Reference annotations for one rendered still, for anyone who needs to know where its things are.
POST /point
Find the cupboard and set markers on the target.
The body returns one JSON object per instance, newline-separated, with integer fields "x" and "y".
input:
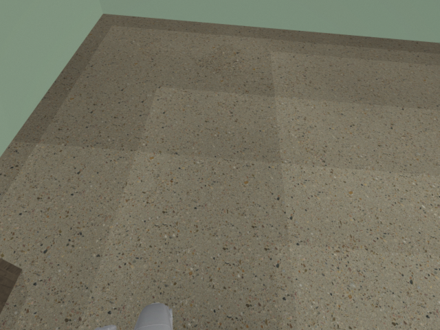
{"x": 9, "y": 274}

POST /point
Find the left robot thigh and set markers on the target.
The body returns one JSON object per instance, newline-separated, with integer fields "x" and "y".
{"x": 155, "y": 317}

